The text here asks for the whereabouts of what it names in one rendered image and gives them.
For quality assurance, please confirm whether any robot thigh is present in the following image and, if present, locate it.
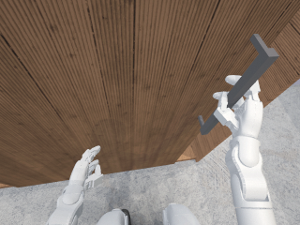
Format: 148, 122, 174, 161
96, 211, 128, 225
162, 203, 201, 225

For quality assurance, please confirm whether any robot left forearm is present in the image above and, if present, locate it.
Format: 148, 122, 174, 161
45, 184, 85, 225

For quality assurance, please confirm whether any handle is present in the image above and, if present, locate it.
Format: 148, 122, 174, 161
198, 34, 279, 135

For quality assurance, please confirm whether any wardrobe door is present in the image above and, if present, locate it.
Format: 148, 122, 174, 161
0, 0, 300, 188

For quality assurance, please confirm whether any robot right hand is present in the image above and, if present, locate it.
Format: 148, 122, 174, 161
213, 75, 263, 140

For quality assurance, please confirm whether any robot left thigh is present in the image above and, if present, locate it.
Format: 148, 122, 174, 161
96, 211, 128, 225

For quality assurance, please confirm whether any robot left hand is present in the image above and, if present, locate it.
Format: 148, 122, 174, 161
68, 145, 103, 191

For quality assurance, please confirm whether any robot right thigh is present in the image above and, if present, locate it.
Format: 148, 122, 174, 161
162, 203, 201, 225

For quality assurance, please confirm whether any robot right forearm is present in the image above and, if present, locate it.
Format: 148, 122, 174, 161
225, 135, 277, 225

